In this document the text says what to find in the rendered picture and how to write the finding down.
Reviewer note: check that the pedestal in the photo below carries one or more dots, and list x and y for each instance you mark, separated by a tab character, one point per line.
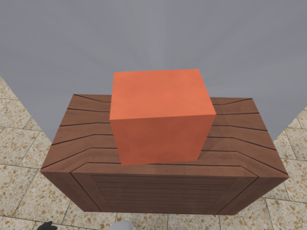
237	165

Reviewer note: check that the carton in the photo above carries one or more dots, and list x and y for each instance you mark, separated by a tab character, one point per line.
160	116

